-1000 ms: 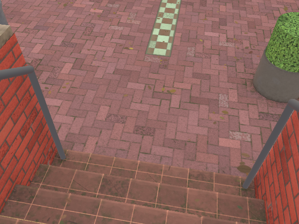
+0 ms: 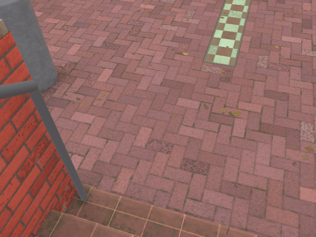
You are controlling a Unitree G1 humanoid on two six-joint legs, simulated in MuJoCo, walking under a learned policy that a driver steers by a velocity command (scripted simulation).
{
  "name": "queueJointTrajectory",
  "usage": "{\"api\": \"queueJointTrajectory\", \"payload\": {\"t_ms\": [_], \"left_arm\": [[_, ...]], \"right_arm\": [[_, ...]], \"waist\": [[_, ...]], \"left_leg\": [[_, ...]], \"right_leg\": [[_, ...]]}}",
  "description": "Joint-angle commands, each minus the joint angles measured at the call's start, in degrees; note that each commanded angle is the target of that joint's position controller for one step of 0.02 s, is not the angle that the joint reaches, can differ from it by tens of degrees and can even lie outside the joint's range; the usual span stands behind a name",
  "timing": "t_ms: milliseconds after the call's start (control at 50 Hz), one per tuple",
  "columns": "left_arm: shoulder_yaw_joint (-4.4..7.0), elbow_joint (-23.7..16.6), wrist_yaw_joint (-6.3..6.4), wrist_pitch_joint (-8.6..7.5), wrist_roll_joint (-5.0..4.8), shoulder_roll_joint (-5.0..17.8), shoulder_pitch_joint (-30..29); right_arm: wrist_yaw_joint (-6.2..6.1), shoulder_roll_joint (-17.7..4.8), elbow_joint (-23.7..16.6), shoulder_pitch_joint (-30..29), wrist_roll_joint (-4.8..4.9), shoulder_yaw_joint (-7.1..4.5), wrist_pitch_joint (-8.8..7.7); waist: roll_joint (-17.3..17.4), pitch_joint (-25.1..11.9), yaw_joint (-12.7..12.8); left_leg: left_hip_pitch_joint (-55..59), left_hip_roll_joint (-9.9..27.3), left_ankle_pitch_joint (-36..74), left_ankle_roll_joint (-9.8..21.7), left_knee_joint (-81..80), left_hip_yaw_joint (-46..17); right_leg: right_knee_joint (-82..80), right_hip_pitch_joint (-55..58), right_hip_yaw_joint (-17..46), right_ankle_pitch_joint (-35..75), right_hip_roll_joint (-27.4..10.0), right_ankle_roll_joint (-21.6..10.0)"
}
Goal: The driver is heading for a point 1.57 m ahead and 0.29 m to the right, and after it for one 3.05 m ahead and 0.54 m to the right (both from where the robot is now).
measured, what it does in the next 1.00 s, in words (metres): steps on the spot, turning right: left foot 0.17 m lower, then right foot 0.17 m higher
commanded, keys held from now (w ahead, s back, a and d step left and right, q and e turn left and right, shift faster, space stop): e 0.70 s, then w+q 0.30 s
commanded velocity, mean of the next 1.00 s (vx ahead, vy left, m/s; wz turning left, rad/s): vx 0.10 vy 0.00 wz -0.42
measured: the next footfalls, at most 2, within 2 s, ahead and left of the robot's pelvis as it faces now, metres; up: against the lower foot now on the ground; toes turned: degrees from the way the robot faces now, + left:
left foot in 0.06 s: +0.19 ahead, +0.09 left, -0.17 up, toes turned -3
right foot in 0.72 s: -0.10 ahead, -0.12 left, +0.00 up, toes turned -24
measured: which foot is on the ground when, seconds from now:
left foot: up 0.00-0.04, down 0.06-0.72, up 0.74-1.00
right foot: down 0.00-0.08, up 0.10-0.70, down 0.72-1.00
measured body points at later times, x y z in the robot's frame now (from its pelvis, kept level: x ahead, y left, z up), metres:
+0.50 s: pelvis +0.04 +0.02 -0.11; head +0.04 +0.04 +0.34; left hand +0.35 +0.16 -0.16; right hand +0.02 -0.25 -0.22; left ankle +0.15 +0.09 -0.83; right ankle +0.00 -0.11 -0.51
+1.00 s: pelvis -0.03 -0.06 +0.00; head -0.06 -0.08 +0.45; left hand +0.03 +0.20 -0.12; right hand -0.05 -0.35 -0.13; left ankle +0.10 +0.03 -0.59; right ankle -0.13 -0.10 -0.66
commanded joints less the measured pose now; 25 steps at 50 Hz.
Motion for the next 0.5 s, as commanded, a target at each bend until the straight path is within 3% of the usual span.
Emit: {"api": "queueJointTrajectory", "payload": {"t_ms": [20, 40, 60, 80, 100, 120, 140, 160, 180, 200, 220, 240, 260, 300, 320, 380, 400, 420, 500], "left_arm": [[1.60, -2.48, 0.36, 0.57, 1.24, 5.79, -0.73], [1.87, -2.78, 0.31, 1.07, 0.38, 7.30, -1.18], [2.43, -3.57, 0.02, 1.46, -1.00, 8.34, -3.36], [3.32, -5.38, 0.02, 1.51, -2.27, 9.18, -1.96], [3.14, -6.71, 0.98, 2.58, -4.75, 7.96, 6.82], [2.70, -7.59, 1.36, 2.78, -3.20, 9.43, 4.25], [3.12, -9.04, 1.07, 3.11, -1.17, 10.20, -2.66], [2.91, -12.10, 0.51, 3.65, 1.26, 9.75, -9.04], [3.14, -13.50, 0.04, 4.63, 2.63, 10.62, -13.98], [3.03, -15.23, 0.11, 6.07, 2.30, 10.08, -17.74], [2.99, -15.97, -0.06, 7.07, 0.99, 9.89, -18.79], [2.50, -17.12, -0.44, 7.69, 0.93, 7.31, -21.38], [2.03, -17.94, -0.45, 8.19, 0.85, 5.50, -21.92], [1.89, -20.56, -0.01, 8.83, 0.95, 5.04, -24.66], [1.62, -22.72, -0.30, 9.21, 0.23, 5.10, -27.44], [1.50, -27.06, -0.50, 10.19, 0.32, 5.91, -33.39], [2.03, -27.02, -0.45, 10.10, 0.85, 7.39, -32.61], [2.37, -27.35, -0.11, 9.79, 1.53, 7.71, -31.66], [2.68, -31.53, 0.00, 9.49, 0.60, 9.51, -37.04]], "right_arm": [[-0.91, -3.21, -1.74, 7.11, 1.30, -1.18, -1.72], [-1.46, -3.60, -0.19, 12.41, 1.12, -1.46, -1.97], [-1.05, -4.26, 1.99, 19.11, 0.51, -1.71, -2.14], [-1.47, -7.87, 3.30, 25.48, -0.65, -2.31, -1.86], [-0.58, -9.56, 1.62, 26.07, 0.46, -2.37, -1.42], [0.21, -7.86, -1.07, 23.59, 2.65, -2.35, -1.22], [0.04, -7.02, -2.68, 22.34, 3.03, -2.01, -1.12], [-1.17, -8.92, -4.51, 17.15, 1.54, -2.32, -1.49], [-2.25, -8.23, -4.60, 16.73, 0.83, -1.96, -1.10], [-2.47, -8.54, -4.20, 17.43, -0.09, -1.51, -0.28], [-1.94, -7.26, -4.30, 17.36, -1.01, -0.50, 0.26], [-2.05, -7.04, -4.27, 16.03, -0.50, -0.03, 0.54], [-2.17, -7.13, -5.05, 16.19, -0.29, 0.47, 0.78], [-2.09, -7.89, -6.21, 17.03, 0.06, 0.98, 0.91], [-2.36, -7.53, -6.77, 17.32, 0.36, 1.26, 1.25], [-3.43, -8.66, -8.25, 19.18, -0.23, 1.25, 1.62], [-3.39, -9.44, -8.74, 20.72, -0.45, 0.92, 1.60], [-3.31, -11.37, -8.82, 21.40, -0.97, 0.17, 1.02], [-3.98, -12.54, -9.58, 23.39, -1.43, -0.82, 0.47]], "waist": [[-7.83, 3.76, -3.47], [-7.01, 1.77, -5.10], [-6.96, -2.74, -7.98], [3.18, -5.34, -9.61], [10.03, -17.78, -6.17], [6.41, -22.80, -8.01], [1.81, -20.11, -9.63], [2.59, -17.28, -8.93], [-0.62, -12.87, -8.19], [-0.63, -9.02, -7.82], [-1.56, -5.51, -6.15], [0.12, -3.56, -5.14], [2.11, -4.10, -5.13], [3.61, -5.05, -5.13], [2.49, -3.69, -5.32], [2.99, -3.75, -7.39], [1.67, -4.64, -8.31], [3.39, -6.28, -8.44], [1.22, -5.91, -11.21]], "left_leg": [[13.56, 2.79, 9.36, -0.55, -18.37, -0.35], [21.77, 4.69, 13.83, -0.66, -22.18, 0.95], [35.01, 7.39, 17.19, 0.02, -15.29, -1.49], [48.14, 15.21, 43.95, 1.57, -8.90, -3.24], [66.52, 27.74, 57.76, 9.38, 15.59, -7.26], [63.83, 29.69, 45.86, 13.93, 14.54, -9.32], [54.46, 28.02, 31.98, 16.31, 9.20, -9.65], [44.07, 30.50, 12.44, 22.85, 1.60, -15.19], [33.84, 29.75, 4.58, 24.43, -2.89, -14.81], [24.22, 26.74, 3.13, 22.67, -3.99, -11.49], [15.02, 20.64, -3.68, 18.14, -3.29, -5.47], [9.43, 17.62, -8.12, 14.36, -1.20, -1.91], [7.18, 16.37, -11.27, 12.95, -0.04, -1.28], [6.03, 16.59, -16.17, 12.67, -0.22, -2.54], [3.82, 16.46, -25.41, 12.74, -1.62, -1.82], [9.03, 18.99, -38.21, 13.55, -2.89, -6.28], [11.30, 18.85, -37.84, 13.64, -3.74, -6.06], [15.52, 20.46, -32.83, 14.12, -3.55, -8.18], [21.56, 23.00, -31.31, 14.24, -3.41, -6.60]], "right_leg": [[3.76, -4.90, 11.89, 42.39, -5.93, -2.07], [11.29, -7.48, 10.38, 39.45, -5.08, -1.56], [20.91, -16.00, 8.16, 27.10, -4.51, -0.07], [36.75, -27.42, -0.08, -6.14, -0.09, 0.88], [55.71, -39.85, -3.86, -22.21, -1.08, 2.04], [62.17, -45.05, -3.49, -16.80, -5.46, 1.91], [65.57, -45.95, -4.77, -10.18, -5.52, 3.07], [70.05, -48.36, -7.53, -1.04, -6.60, 4.91], [69.33, -47.77, -7.22, 5.27, -7.20, 6.40], [69.55, -45.54, -7.41, 9.06, -6.82, 6.94], [63.97, -43.22, -7.08, 16.90, -6.72, 7.11], [63.64, -43.72, -6.49, 21.62, -5.99, 7.76], [66.60, -44.75, -7.46, 23.72, -4.78, 8.29], [70.74, -48.06, -7.19, 24.87, -3.71, 9.91], [66.99, -48.91, -7.47, 27.51, -3.65, 10.58], [69.48, -55.88, -6.06, 27.71, -4.13, 12.45], [70.27, -55.46, -6.98, 26.96, -3.88, 12.22], [75.14, -56.19, -5.89, 23.82, -4.62, 12.09], [74.42, -56.42, -4.08, 20.97, -7.37, 11.33]]}}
